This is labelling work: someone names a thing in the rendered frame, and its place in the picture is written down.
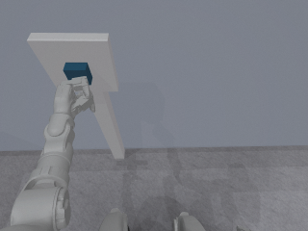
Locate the robot left shin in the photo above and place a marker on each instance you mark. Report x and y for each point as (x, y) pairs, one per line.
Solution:
(114, 210)

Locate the left robot hand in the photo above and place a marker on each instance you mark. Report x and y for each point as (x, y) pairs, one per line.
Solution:
(69, 103)

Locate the robot right thigh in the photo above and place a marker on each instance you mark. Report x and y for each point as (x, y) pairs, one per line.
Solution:
(187, 223)

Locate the panel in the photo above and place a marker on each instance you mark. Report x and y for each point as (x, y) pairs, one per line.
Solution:
(53, 50)

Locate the left robot forearm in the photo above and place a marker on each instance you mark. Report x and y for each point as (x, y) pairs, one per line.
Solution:
(56, 156)

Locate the robot left upper arm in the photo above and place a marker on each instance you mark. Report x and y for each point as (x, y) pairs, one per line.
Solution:
(43, 209)

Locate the button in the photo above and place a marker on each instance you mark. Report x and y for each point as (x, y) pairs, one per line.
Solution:
(74, 70)

